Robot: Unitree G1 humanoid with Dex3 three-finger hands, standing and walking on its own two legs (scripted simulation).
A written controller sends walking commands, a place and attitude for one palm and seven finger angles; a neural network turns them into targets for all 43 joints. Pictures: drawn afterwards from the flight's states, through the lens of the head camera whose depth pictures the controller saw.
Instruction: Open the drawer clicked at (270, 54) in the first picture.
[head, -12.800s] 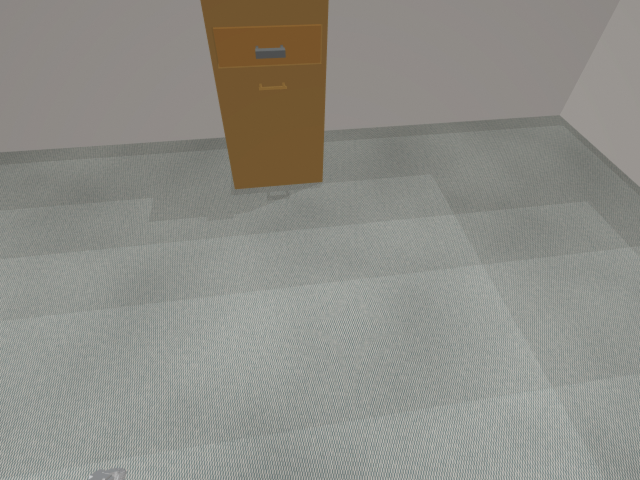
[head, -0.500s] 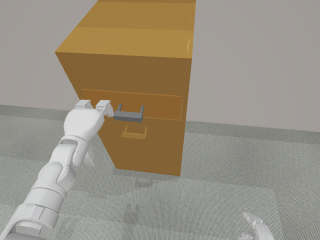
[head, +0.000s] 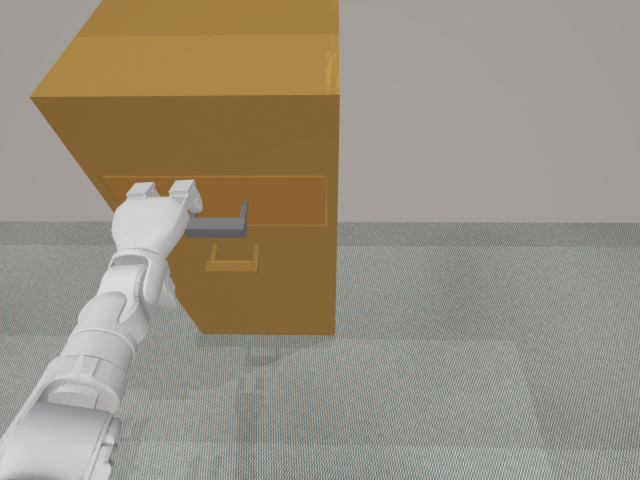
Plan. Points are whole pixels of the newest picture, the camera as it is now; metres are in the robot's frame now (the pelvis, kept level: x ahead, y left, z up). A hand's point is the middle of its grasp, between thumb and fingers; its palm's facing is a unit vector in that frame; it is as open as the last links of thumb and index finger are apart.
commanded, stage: move the hooked fingers above the handle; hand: left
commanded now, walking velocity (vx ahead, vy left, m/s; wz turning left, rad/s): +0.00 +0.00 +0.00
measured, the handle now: (218, 217) +0.55 +0.20 -0.09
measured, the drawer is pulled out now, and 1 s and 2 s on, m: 0.00 0.00 0.00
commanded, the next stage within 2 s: lower the fingers behind the handle in 1.34 s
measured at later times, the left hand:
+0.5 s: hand (198, 229) +0.47 +0.20 -0.01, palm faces -0.07 -0.01 -1.00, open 13.8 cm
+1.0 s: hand (206, 222) +0.50 +0.20 -0.03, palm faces -0.08 -0.03 -1.00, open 13.8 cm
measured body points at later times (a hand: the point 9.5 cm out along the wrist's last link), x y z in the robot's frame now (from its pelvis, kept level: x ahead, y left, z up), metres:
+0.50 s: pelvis -0.01 +0.01 -0.02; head +0.09 +0.01 +0.42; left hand +0.47 +0.20 +0.04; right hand +0.01 -0.27 -0.15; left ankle -0.02 +0.12 -0.72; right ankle +0.01 -0.12 -0.72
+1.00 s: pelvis +0.00 +0.01 -0.03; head +0.12 +0.01 +0.40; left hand +0.50 +0.20 +0.02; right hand -0.03 -0.25 -0.16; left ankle -0.02 +0.12 -0.72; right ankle +0.01 -0.12 -0.72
